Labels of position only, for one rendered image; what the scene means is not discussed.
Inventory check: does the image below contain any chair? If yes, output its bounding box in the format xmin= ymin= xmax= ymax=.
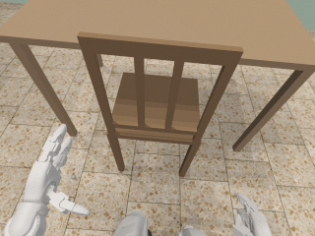
xmin=77 ymin=31 xmax=244 ymax=177

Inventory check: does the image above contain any robot left forearm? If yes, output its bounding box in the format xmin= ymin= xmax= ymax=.
xmin=3 ymin=201 xmax=49 ymax=236

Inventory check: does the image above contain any table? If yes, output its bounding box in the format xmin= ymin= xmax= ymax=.
xmin=0 ymin=0 xmax=315 ymax=152

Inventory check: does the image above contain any left robot shin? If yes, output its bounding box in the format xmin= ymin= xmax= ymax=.
xmin=132 ymin=209 xmax=142 ymax=214

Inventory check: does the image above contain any robot right hand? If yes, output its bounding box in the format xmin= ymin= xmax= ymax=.
xmin=232 ymin=192 xmax=273 ymax=236

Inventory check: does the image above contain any left robot thigh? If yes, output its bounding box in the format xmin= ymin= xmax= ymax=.
xmin=112 ymin=213 xmax=149 ymax=236

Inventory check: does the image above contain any robot left hand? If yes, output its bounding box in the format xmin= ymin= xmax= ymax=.
xmin=23 ymin=123 xmax=91 ymax=216

